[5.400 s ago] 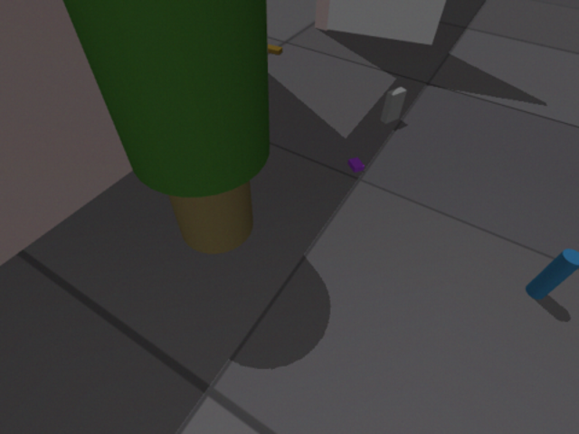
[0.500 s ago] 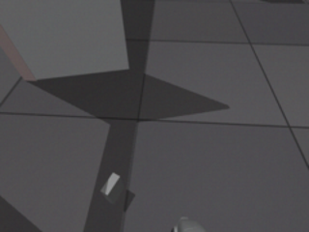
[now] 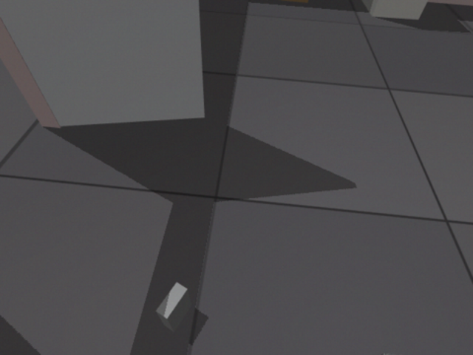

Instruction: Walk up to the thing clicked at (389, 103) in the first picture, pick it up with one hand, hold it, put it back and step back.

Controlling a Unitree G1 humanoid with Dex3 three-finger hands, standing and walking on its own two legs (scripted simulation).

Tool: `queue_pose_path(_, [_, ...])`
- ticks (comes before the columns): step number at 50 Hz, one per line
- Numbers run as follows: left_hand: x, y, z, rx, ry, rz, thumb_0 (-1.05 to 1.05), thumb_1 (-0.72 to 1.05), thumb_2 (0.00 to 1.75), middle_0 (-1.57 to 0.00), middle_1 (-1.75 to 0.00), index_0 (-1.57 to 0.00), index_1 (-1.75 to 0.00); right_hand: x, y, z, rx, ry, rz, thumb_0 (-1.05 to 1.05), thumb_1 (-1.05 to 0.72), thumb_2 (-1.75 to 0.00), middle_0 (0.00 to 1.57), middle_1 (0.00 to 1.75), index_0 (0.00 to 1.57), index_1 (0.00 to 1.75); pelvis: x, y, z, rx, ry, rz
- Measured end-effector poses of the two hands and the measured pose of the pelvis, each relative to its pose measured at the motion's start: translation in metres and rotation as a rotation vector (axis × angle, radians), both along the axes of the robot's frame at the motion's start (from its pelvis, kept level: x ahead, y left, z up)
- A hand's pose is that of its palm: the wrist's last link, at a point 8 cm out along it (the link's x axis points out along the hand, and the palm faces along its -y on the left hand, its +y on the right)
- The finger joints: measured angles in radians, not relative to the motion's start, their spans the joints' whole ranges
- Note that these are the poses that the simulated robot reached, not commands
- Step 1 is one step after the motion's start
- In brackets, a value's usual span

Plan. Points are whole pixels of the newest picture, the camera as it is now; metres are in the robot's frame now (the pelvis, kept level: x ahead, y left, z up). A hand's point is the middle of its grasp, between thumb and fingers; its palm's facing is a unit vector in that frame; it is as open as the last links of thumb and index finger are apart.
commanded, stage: walk up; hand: left
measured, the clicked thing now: (175, 307) +0.39 +0.19 -0.67
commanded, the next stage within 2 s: stand in 1.02 s
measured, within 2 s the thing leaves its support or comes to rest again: neither
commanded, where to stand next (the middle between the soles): +0.04 -0.01 m, yaw +0 degrees
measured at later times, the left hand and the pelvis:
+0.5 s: hand out of the picture +0.11 +0.25 -0.14, palm faces -0.04 -0.94 -0.35, open 7.4 cm; pelvis +0.01 -0.01 +0.02, yaw -1 degrees
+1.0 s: hand out of the picture +0.12 +0.24 -0.14, palm faces -0.06 -0.94 -0.34, open 7.4 cm; pelvis +0.02 -0.01 +0.02, yaw -2 degrees
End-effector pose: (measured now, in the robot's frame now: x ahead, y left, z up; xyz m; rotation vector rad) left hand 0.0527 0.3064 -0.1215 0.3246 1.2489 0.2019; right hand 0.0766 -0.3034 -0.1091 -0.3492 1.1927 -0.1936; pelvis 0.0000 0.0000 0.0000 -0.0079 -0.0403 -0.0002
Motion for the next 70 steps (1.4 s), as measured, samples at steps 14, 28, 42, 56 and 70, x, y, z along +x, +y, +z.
queue_pose_path(14, [0.037,-0.011,0.019,-0.002,-0.047,-0.015,0.01,0.91,0.89,-0.2,-0.3,-0.2,-0.3,0.046,0.007,0.01,0.041,-0.068,-0.002,0.0,-0.9,-0.9,0.2,0.3,0.2,0.3,0.009,-0.002,0.014,0.01,-0.007,-0.009])
queue_pose_path(28, [0.05,-0.019,0.022,-0.006,-0.024,-0.035,0.01,0.91,0.89,-0.2,-0.3,-0.2,-0.3,0.008,-0.006,0.006,0.032,0.039,-0.067,0.0,-0.9,-0.9,0.2,0.3,0.2,0.3,0.016,-0.006,0.018,0.011,0.001,-0.02])
queue_pose_path(42, [0.063,-0.023,0.021,-0.012,-0.032,-0.049,0.01,0.91,0.89,-0.2,-0.3,-0.2,-0.3,-0.007,-0.005,0.003,0.035,0.063,-0.102,0.0,-0.9,-0.9,0.2,0.3,0.2,0.3,0.02,-0.006,0.018,0.011,-0.003,-0.028])
queue_pose_path(56, [0.067,-0.022,0.023,-0.012,-0.049,-0.047,0.01,0.91,0.89,-0.2,-0.3,-0.2,-0.3,0.008,-0.002,0.006,0.037,0.025,-0.084,0.0,-0.9,-0.9,0.2,0.3,0.2,0.3,0.021,-0.006,0.019,0.012,-0.004,-0.026])
queue_pose_path(70, [0.051,-0.024,0.024,-0.009,-0.036,-0.037,0.01,0.91,0.89,-0.2,-0.3,-0.2,-0.3,0.013,-0.005,0.008,0.037,0.014,-0.06,0.0,-0.9,-0.9,0.2,0.3,0.2,0.3,0.017,-0.011,0.02,0.011,-0.004,-0.015])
